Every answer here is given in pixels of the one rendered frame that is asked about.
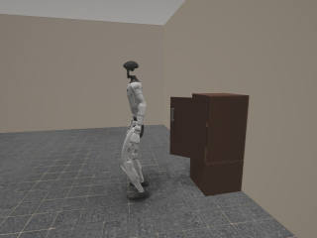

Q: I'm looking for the left robot hand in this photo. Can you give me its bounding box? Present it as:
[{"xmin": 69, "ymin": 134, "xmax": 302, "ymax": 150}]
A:
[{"xmin": 127, "ymin": 133, "xmax": 141, "ymax": 154}]

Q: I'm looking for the left robot forearm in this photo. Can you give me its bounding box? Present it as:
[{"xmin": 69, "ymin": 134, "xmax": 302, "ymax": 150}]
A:
[{"xmin": 133, "ymin": 104, "xmax": 146, "ymax": 134}]

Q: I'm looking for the left robot upper arm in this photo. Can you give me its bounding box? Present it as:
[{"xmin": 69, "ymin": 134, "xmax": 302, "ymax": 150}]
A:
[{"xmin": 130, "ymin": 82, "xmax": 147, "ymax": 110}]

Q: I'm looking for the right robot foot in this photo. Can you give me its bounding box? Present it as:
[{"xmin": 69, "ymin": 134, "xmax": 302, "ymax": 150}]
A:
[{"xmin": 130, "ymin": 179, "xmax": 149, "ymax": 186}]

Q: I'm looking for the handle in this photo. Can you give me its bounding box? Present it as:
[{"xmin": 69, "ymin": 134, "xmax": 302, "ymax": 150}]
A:
[{"xmin": 170, "ymin": 108, "xmax": 175, "ymax": 122}]

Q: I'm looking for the left robot shin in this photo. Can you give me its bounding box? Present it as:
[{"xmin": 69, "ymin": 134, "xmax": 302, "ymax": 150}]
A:
[{"xmin": 121, "ymin": 161, "xmax": 144, "ymax": 192}]

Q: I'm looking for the cupboard door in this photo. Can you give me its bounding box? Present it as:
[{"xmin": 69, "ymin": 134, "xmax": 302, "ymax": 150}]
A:
[{"xmin": 169, "ymin": 96, "xmax": 208, "ymax": 161}]

